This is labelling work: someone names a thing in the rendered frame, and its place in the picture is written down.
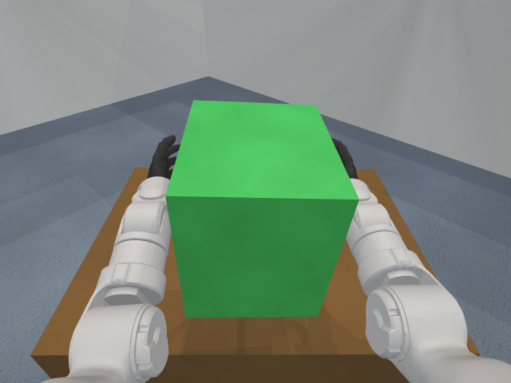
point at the right robot hand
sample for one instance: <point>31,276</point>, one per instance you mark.
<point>345,158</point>

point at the left robot hand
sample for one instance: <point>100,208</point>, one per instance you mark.
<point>161,162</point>

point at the pedestal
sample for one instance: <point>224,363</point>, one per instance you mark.
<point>330,348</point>

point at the robot right forearm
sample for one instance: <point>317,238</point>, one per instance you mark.
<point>382,257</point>

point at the robot right upper arm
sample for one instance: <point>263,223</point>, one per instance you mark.
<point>420,329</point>

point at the robot left upper arm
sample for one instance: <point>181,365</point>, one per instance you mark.
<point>118,344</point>

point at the robot left forearm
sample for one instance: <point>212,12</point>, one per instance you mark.
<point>135,274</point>

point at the carton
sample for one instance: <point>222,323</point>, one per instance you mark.
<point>259,205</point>

